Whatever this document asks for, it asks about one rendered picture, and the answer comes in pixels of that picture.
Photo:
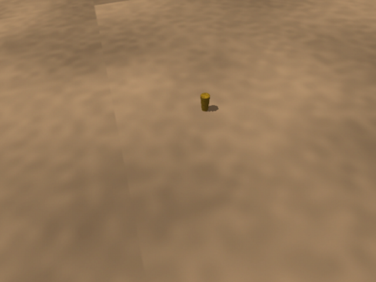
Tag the cup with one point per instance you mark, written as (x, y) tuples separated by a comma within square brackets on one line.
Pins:
[(205, 101)]

